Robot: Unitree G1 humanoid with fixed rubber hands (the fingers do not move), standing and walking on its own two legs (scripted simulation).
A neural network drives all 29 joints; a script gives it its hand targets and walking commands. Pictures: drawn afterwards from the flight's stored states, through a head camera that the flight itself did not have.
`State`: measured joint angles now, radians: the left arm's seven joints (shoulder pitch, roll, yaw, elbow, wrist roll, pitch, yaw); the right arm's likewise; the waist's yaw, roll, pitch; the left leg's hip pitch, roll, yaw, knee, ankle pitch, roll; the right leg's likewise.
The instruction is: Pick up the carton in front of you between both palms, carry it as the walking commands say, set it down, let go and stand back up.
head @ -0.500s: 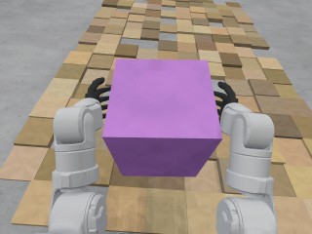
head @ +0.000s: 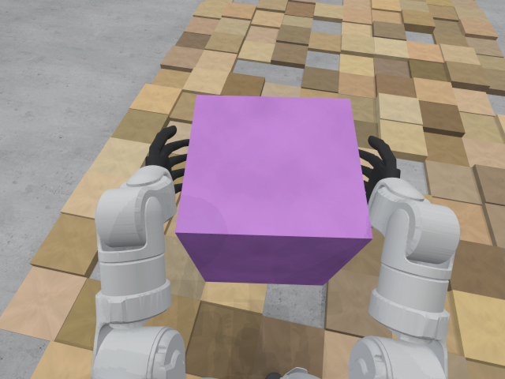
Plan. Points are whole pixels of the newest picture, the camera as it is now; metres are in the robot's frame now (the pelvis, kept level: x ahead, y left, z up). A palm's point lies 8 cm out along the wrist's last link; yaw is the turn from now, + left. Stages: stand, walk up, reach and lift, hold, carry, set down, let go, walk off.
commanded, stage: carry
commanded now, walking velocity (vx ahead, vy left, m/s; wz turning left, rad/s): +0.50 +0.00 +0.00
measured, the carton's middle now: (268, 202) +0.38 +0.02 +0.06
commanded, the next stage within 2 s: none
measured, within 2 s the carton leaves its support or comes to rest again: neither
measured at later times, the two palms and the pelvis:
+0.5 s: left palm (190, 41) +0.65 +0.18 +0.16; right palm (356, 57) +0.63 -0.11 +0.17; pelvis +0.33 +0.05 +0.03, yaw -1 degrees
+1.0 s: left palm out of the picture +1.01 +0.17 +0.10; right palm (338, 2) +1.02 -0.13 +0.09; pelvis +0.66 +0.01 -0.01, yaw -1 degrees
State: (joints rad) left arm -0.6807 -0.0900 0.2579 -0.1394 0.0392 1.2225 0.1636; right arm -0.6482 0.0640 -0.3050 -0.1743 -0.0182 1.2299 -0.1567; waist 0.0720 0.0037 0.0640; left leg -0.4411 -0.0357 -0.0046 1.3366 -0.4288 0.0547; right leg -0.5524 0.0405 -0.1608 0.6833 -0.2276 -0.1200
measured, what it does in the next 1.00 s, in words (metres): walks ahead: left foot, then right foot 0.03 m lower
